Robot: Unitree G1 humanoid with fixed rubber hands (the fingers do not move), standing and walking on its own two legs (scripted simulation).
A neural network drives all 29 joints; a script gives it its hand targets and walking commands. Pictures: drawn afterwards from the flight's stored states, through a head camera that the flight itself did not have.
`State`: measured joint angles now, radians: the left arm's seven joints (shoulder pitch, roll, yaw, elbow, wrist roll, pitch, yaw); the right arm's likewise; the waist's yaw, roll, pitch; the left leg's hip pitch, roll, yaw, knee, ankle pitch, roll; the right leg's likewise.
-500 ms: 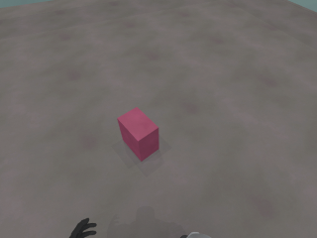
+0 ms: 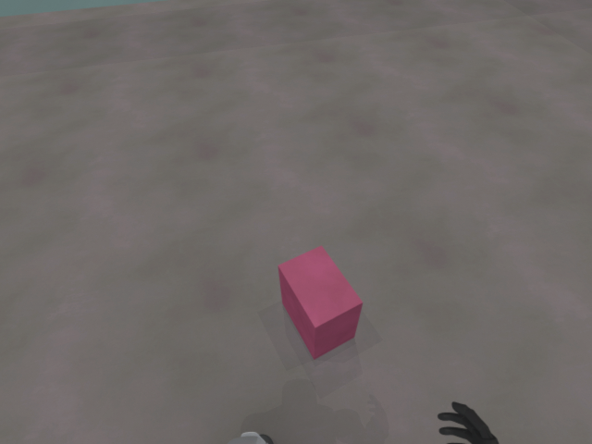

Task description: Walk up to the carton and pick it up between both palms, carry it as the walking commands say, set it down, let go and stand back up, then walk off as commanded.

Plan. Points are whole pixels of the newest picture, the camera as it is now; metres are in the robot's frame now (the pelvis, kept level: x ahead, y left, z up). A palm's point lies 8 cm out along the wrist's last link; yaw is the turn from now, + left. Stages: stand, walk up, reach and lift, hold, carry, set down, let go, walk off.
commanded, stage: walk up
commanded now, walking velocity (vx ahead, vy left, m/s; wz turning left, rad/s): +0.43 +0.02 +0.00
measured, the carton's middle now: (317, 302) +0.65 +0.02 -0.64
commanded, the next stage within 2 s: none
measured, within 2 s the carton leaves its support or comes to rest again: neither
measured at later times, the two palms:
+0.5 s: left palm (183, 367) +0.26 +0.23 -0.13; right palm out of the picture +0.08 -0.24 -0.12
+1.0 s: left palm (175, 375) +0.25 +0.25 -0.15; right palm (458, 356) +0.30 -0.22 -0.13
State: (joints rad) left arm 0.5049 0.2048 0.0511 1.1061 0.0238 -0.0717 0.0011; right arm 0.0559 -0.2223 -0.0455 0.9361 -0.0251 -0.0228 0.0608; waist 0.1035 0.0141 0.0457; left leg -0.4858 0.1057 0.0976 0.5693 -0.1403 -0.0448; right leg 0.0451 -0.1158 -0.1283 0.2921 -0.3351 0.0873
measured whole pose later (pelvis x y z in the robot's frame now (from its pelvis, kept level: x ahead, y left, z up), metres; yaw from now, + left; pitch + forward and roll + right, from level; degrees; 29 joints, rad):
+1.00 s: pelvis +0.25 +0.02 +0.00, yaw -1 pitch -1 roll +0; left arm 0.25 0.18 0.03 1.08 0.00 0.00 0.04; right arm 0.17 -0.17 -0.03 1.06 0.00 0.00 -0.02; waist 0.03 -0.03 0.06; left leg -0.25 0.02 0.10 0.46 -0.18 0.03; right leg -0.12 -0.08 -0.10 0.45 -0.29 0.03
